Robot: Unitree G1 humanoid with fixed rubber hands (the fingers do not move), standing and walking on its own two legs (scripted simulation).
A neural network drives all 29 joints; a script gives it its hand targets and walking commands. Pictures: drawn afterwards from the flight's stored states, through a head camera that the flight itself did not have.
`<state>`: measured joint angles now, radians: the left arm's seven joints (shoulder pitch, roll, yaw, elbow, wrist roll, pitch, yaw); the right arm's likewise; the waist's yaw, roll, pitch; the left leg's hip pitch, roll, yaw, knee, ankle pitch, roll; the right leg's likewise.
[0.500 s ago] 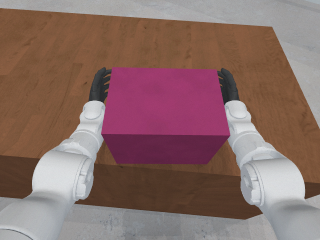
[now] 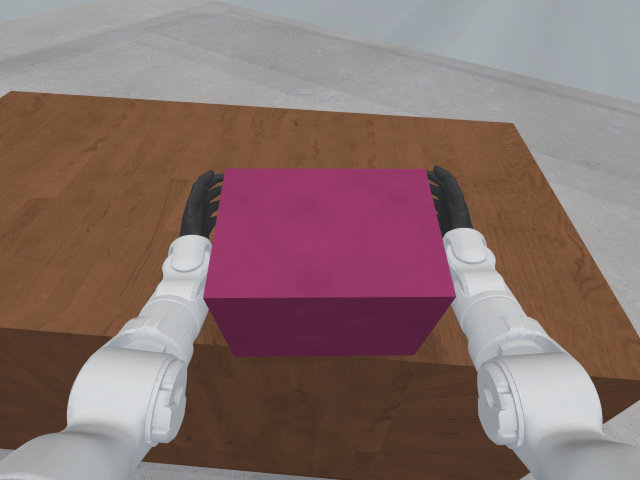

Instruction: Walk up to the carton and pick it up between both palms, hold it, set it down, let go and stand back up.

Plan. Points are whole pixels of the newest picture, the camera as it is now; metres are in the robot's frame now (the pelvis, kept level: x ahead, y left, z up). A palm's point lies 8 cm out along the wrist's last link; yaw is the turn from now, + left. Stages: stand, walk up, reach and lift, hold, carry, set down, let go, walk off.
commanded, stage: reach and lift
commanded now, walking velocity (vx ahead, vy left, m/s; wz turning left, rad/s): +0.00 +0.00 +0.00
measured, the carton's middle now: (325, 267) +0.37 +0.00 +0.09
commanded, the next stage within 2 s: hold in 1.42 s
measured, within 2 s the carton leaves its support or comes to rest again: neither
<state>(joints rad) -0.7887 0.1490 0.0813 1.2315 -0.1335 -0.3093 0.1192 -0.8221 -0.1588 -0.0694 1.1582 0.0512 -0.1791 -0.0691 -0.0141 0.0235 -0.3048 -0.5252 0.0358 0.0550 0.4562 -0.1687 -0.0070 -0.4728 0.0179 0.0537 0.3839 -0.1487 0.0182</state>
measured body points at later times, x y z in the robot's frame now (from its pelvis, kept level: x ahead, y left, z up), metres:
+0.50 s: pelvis +0.03 +0.00 +0.01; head -0.03 +0.01 +0.45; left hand +0.43 +0.17 +0.18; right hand +0.44 -0.18 +0.20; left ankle +0.02 +0.11 -0.74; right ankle +0.01 -0.14 -0.74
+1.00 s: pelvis +0.01 -0.01 +0.01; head -0.05 +0.00 +0.46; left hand +0.38 +0.18 +0.17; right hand +0.39 -0.17 +0.17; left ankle +0.02 +0.11 -0.74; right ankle +0.01 -0.14 -0.74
